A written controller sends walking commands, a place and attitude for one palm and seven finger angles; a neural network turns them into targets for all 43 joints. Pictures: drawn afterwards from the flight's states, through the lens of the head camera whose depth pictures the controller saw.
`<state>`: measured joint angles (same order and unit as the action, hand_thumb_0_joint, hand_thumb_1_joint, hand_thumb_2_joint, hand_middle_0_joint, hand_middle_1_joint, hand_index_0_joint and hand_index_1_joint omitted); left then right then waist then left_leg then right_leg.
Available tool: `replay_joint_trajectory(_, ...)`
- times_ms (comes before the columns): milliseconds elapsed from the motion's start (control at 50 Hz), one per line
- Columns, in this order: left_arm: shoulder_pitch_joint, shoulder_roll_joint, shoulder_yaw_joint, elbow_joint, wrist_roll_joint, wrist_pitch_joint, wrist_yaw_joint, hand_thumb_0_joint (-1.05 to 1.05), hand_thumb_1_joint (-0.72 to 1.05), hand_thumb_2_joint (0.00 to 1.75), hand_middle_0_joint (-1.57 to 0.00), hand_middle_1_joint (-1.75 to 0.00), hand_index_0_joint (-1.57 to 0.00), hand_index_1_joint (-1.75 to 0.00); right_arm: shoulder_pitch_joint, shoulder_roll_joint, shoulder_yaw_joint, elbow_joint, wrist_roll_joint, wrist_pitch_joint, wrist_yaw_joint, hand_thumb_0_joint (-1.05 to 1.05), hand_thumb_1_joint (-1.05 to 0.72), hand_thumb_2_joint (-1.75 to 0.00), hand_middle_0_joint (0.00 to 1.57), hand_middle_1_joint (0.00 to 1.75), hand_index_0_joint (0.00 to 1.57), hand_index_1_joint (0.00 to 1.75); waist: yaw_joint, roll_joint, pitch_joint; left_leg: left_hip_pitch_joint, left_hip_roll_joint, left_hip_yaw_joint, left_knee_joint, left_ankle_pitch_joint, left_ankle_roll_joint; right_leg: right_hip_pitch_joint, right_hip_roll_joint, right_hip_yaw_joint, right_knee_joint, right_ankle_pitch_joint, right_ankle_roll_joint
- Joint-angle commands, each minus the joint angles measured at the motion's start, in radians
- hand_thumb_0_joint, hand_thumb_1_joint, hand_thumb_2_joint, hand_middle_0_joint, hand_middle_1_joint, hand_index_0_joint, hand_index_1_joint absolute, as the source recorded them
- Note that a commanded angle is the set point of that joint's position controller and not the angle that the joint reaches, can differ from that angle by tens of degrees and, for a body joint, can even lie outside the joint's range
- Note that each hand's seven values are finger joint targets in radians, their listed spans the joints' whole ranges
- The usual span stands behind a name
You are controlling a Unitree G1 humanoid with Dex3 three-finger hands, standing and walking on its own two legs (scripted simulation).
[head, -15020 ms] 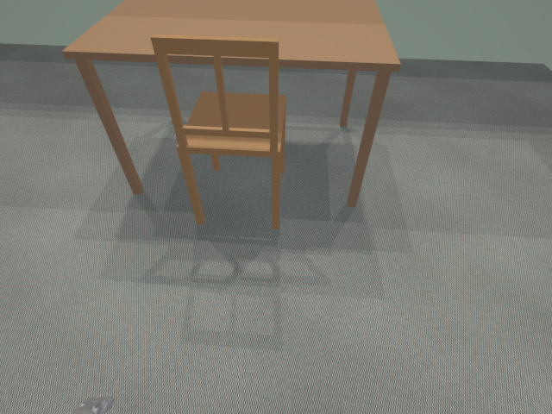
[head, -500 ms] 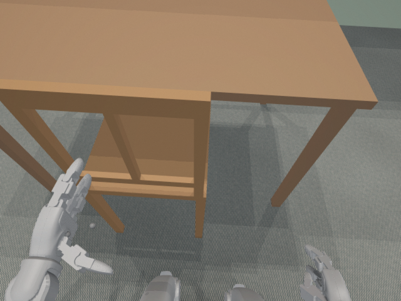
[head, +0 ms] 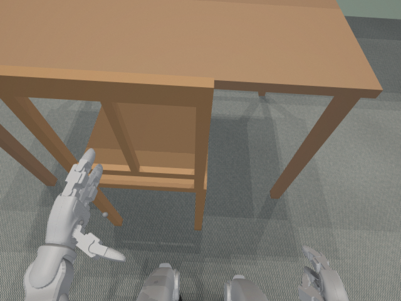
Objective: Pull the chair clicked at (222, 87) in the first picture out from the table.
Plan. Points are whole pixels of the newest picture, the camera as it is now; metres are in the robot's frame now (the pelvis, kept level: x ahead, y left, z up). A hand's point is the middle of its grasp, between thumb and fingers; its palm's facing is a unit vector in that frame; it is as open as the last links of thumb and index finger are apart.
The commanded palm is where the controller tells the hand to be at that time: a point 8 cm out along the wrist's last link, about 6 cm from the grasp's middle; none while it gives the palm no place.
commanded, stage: aim the fingers beside a spindle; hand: left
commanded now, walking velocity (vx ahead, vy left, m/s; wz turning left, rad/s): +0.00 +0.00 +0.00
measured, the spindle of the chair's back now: (124, 140) +0.45 +0.19 +0.01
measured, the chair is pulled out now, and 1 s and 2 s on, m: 0.00 0.00 0.00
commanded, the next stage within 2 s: none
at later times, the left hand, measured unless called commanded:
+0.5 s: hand (119, 205) +0.30 +0.17 +0.01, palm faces -0.05 -1.00 -0.03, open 16.9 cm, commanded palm +0.27 +0.23 +0.01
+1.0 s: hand (120, 206) +0.29 +0.16 +0.02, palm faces -0.03 -1.00 -0.06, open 16.9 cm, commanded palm +0.27 +0.22 +0.02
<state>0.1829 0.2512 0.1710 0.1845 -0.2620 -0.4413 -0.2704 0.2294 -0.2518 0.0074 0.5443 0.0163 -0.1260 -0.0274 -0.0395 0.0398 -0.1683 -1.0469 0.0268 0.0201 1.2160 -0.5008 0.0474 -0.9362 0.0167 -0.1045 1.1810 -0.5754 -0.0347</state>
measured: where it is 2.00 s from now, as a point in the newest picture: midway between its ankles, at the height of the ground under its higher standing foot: outside the picture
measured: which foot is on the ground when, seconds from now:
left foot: down 0.00-1.00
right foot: down 0.00-1.00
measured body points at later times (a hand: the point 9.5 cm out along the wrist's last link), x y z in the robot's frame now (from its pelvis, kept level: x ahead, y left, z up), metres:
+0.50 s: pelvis +0.00 +0.01 -0.02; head +0.09 +0.02 +0.42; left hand +0.29 +0.22 +0.01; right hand +0.16 -0.24 -0.11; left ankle +0.04 +0.09 -0.64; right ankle +0.00 -0.10 -0.64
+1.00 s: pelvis +0.00 +0.00 -0.01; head +0.10 +0.01 +0.43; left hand +0.28 +0.22 +0.03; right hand +0.17 -0.25 -0.11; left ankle +0.04 +0.09 -0.64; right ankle +0.00 -0.10 -0.64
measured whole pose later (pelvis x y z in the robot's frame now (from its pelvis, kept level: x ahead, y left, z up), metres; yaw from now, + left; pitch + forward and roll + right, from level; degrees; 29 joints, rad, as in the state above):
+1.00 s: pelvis +0.00 +0.00 -0.01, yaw +0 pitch +21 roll -3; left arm 0.15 0.23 0.12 0.16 -0.20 -0.47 -0.15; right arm 0.21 -0.24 0.00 0.52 0.01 -0.03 0.00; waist -0.04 0.03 -0.18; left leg -1.12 0.03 0.03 1.27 -0.53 0.04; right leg -1.01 0.02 -0.10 1.25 -0.61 -0.04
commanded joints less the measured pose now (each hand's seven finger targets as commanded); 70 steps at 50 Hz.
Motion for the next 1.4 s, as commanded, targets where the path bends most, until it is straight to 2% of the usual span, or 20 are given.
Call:
replay_joint_trajectory(0, -0.091, 0.131, 0.064, -0.200, -0.006, -0.077, 0.032, 0.00, -0.50, 0.30, -0.06, -0.08, -0.06, -0.08, -0.021, -0.140, -0.056, -0.145, 0.004, -0.041, -0.003, 0.00, -0.90, -0.90, 0.20, 0.30, 0.20, 0.30, 0.003, 0.029, -0.259, 0.276, -0.007, -0.082, -0.167, 0.219, -0.016, 0.057, 0.009, 0.056, -0.162, 0.209, 0.011)
replay_joint_trajectory(60, -0.083, 0.131, 0.064, -0.161, 0.004, -0.067, 0.041, 0.00, -0.50, 0.30, -0.06, -0.08, -0.06, -0.08, -0.020, -0.144, -0.057, -0.145, 0.003, -0.029, 0.000, 0.00, -0.90, -0.90, 0.20, 0.30, 0.20, 0.30, 0.002, 0.000, -0.248, 0.252, -0.006, -0.084, -0.159, 0.200, -0.015, 0.041, 0.012, 0.056, -0.154, 0.194, 0.009)
replay_joint_trajectory(240, -0.195, 0.093, -0.005, -0.233, 0.027, -0.092, 0.072, 0.00, -0.50, 0.30, -0.06, -0.08, -0.06, -0.08, -0.021, -0.146, -0.058, -0.149, -0.002, -0.017, 0.004, 0.00, -0.90, -0.90, 0.20, 0.30, 0.20, 0.30, -0.011, 0.056, -0.305, 0.314, 0.002, -0.109, -0.149, 0.217, -0.024, -0.029, 0.008, 0.044, -0.119, 0.186, 0.006)
replay_joint_trajectory(340, -0.207, 0.067, -0.026, -0.179, 0.046, -0.082, 0.097, 0.00, -0.50, 0.30, -0.06, -0.08, -0.06, -0.08, -0.018, -0.147, -0.057, -0.143, -0.007, 0.001, 0.012, 0.00, -0.90, -0.90, 0.20, 0.30, 0.20, 0.30, -0.013, 0.029, -0.308, 0.302, 0.004, -0.125, -0.142, 0.208, -0.028, -0.060, 0.010, 0.035, -0.098, 0.177, 0.006)
replay_joint_trajectory(360, -0.179, 0.092, 0.004, -0.147, 0.050, -0.073, 0.103, 0.00, -0.50, 0.30, -0.06, -0.08, -0.06, -0.08, -0.014, -0.149, -0.057, -0.144, -0.007, 0.007, 0.013, 0.00, -0.90, -0.90, 0.20, 0.30, 0.20, 0.30, -0.001, 0.027, -0.300, 0.281, 0.003, -0.122, -0.141, 0.199, -0.029, -0.056, 0.013, 0.037, -0.095, 0.170, 0.003)
replay_joint_trajectory(420, -0.217, 0.081, 0.000, -0.112, 0.052, -0.060, 0.105, 0.00, -0.50, 0.30, -0.06, -0.08, -0.06, -0.08, -0.018, -0.149, -0.056, -0.146, -0.005, 0.025, 0.015, 0.00, -0.90, -0.90, 0.20, 0.30, 0.20, 0.30, -0.007, -0.006, -0.298, 0.244, -0.003, -0.109, -0.128, 0.181, -0.025, -0.041, 0.013, 0.043, -0.098, 0.172, 0.006)
replay_joint_trajectory(480, -0.193, 0.093, 0.017, -0.137, 0.046, -0.065, 0.103, 0.00, -0.50, 0.30, -0.06, -0.08, -0.06, -0.08, -0.020, -0.147, -0.057, -0.157, -0.005, 0.032, 0.017, 0.00, -0.90, -0.90, 0.20, 0.30, 0.20, 0.30, 0.012, 0.019, -0.348, 0.265, -0.003, -0.103, -0.121, 0.229, -0.026, -0.020, 0.013, 0.047, -0.089, 0.205, 0.002)
replay_joint_trajectory(560, -0.216, 0.118, 0.018, -0.240, 0.046, -0.090, 0.116, 0.00, -0.50, 0.30, -0.06, -0.08, -0.06, -0.08, -0.021, -0.143, -0.057, -0.161, -0.004, 0.035, 0.017, 0.00, -0.90, -0.90, 0.20, 0.30, 0.20, 0.30, 0.012, 0.052, -0.384, 0.322, 0.003, -0.111, -0.126, 0.282, -0.029, -0.011, 0.015, 0.046, -0.087, 0.230, 0.000)
replay_joint_trajectory(660, -0.189, 0.077, -0.021, -0.159, 0.049, -0.070, 0.114, 0.00, -0.50, 0.30, -0.06, -0.08, -0.06, -0.08, -0.011, -0.143, -0.054, -0.145, -0.003, 0.043, 0.015, 0.00, -0.90, -0.90, 0.20, 0.30, 0.20, 0.30, -0.021, 0.001, -0.299, 0.259, 0.001, -0.105, -0.120, 0.237, -0.021, -0.024, 0.017, 0.045, -0.104, 0.216, 0.007)
replay_joint_trajectory(740, -0.193, 0.039, -0.052, -0.105, 0.050, -0.055, 0.096, 0.00, -0.50, 0.30, -0.06, -0.08, -0.06, -0.08, -0.018, -0.146, -0.058, -0.147, 0.002, 0.048, 0.014, 0.00, -0.90, -0.90, 0.20, 0.30, 0.20, 0.30, -0.026, -0.016, -0.274, 0.229, -0.004, -0.098, -0.112, 0.193, -0.019, -0.038, 0.012, 0.047, -0.109, 0.196, 0.009)
replay_joint_trajectory(900, -0.156, 0.152, 0.056, -0.283, 0.045, -0.112, 0.130, 0.00, -0.50, 0.30, -0.06, -0.08, -0.06, -0.08, -0.021, -0.127, -0.058, -0.163, -0.005, 0.044, 0.013, 0.00, -0.90, -0.90, 0.20, 0.30, 0.20, 0.30, 0.029, 0.064, -0.410, 0.308, -0.008, -0.078, -0.105, 0.345, -0.022, 0.067, 0.010, 0.068, -0.090, 0.325, 0.002)
replay_joint_trajectory(940, -0.120, 0.117, 0.030, -0.271, 0.042, -0.114, 0.136, 0.00, -0.50, 0.30, -0.06, -0.08, -0.06, -0.08, -0.026, -0.122, -0.055, -0.162, -0.005, 0.044, 0.018, 0.00, -0.90, -0.90, 0.20, 0.30, 0.20, 0.30, 0.020, 0.058, -0.370, 0.304, -0.007, -0.077, -0.110, 0.339, -0.022, 0.055, 0.011, 0.063, -0.098, 0.319, 0.004)
replay_joint_trajectory(980, -0.093, 0.101, 0.027, -0.193, 0.043, -0.096, 0.126, 0.00, -0.50, 0.30, -0.06, -0.08, -0.06, -0.08, -0.023, -0.129, -0.057, -0.153, -0.003, 0.050, 0.017, 0.00, -0.90, -0.90, 0.20, 0.30, 0.20, 0.30, 0.001, -0.005, -0.318, 0.247, -0.006, -0.075, -0.105, 0.297, -0.018, 0.048, 0.015, 0.062, -0.106, 0.304, 0.010)
replay_joint_trajectory(1060, -0.158, 0.037, -0.049, -0.063, 0.040, -0.057, 0.076, 0.00, -0.50, 0.30, -0.06, -0.08, -0.06, -0.08, -0.024, -0.141, -0.054, -0.143, 0.005, 0.050, 0.012, 0.00, -0.90, -0.90, 0.20, 0.30, 0.20, 0.30, -0.043, -0.053, -0.210, 0.144, -0.013, -0.072, -0.085, 0.155, -0.009, -0.011, 0.013, 0.074, -0.132, 0.192, 0.014)
replay_joint_trajectory(1120, -0.204, 0.074, -0.020, -0.092, 0.028, -0.065, 0.052, 0.00, -0.50, 0.30, -0.06, -0.08, -0.06, -0.08, -0.026, -0.147, -0.059, -0.151, 0.008, 0.044, 0.004, 0.00, -0.90, -0.90, 0.20, 0.30, 0.20, 0.30, -0.029, -0.048, -0.271, 0.145, -0.016, -0.065, -0.068, 0.160, -0.007, 0.018, 0.007, 0.092, -0.130, 0.197, 0.014)
replay_joint_trajectory(1160, -0.279, 0.114, 0.000, -0.173, 0.026, -0.090, 0.057, 0.00, -0.50, 0.30, -0.06, -0.08, -0.06, -0.08, -0.026, -0.143, -0.058, -0.149, 0.004, 0.035, -0.002, 0.00, -0.90, -0.90, 0.20, 0.30, 0.20, 0.30, -0.023, -0.002, -0.327, 0.179, -0.013, -0.066, -0.063, 0.195, -0.005, 0.032, 0.007, 0.096, -0.117, 0.222, 0.012)
replay_joint_trajectory(1220, -0.279, 0.187, 0.073, -0.279, 0.029, -0.131, 0.092, 0.00, -0.50, 0.30, -0.06, -0.08, -0.06, -0.08, -0.029, -0.131, -0.053, -0.148, -0.002, 0.025, -0.003, 0.00, -0.90, -0.90, 0.20, 0.30, 0.20, 0.30, 0.014, 0.087, -0.410, 0.268, -0.011, -0.067, -0.081, 0.278, -0.012, 0.064, 0.007, 0.093, -0.106, 0.276, 0.004)
replay_joint_trajectory(1260, -0.251, 0.221, 0.118, -0.267, 0.030, -0.133, 0.119, 0.00, -0.50, 0.30, -0.06, -0.08, -0.06, -0.08, -0.026, -0.130, -0.053, -0.137, -0.004, 0.025, -0.002, 0.00, -0.90, -0.90, 0.20, 0.30, 0.20, 0.30, 0.018, 0.060, -0.409, 0.269, -0.008, -0.072, -0.086, 0.303, -0.012, 0.073, 0.012, 0.090, -0.104, 0.295, 0.006)
replay_joint_trajectory(1320, -0.181, 0.159, 0.091, -0.130, 0.028, -0.088, 0.112, 0.00, -0.50, 0.30, -0.06, -0.08, -0.06, -0.08, -0.032, -0.128, -0.050, -0.128, -0.001, 0.038, 0.006, 0.00, -0.90, -0.90, 0.20, 0.30, 0.20, 0.30, 0.006, 0.040, -0.331, 0.209, -0.012, -0.061, -0.095, 0.249, -0.016, 0.065, 0.012, 0.087, -0.118, 0.272, 0.013)
replay_joint_trajectory(1380, -0.124, 0.095, 0.049, 0.031, 0.009, -0.019, 0.058, 0.00, -0.50, 0.30, -0.06, -0.08, -0.06, -0.08, -0.023, -0.142, -0.052, -0.131, 0.011, 0.051, 0.009, 0.00, -0.90, -0.90, 0.20, 0.30, 0.20, 0.30, -0.016, -0.075, -0.252, 0.117, -0.017, -0.051, -0.086, 0.187, -0.011, 0.073, 0.009, 0.099, -0.147, 0.247, 0.023)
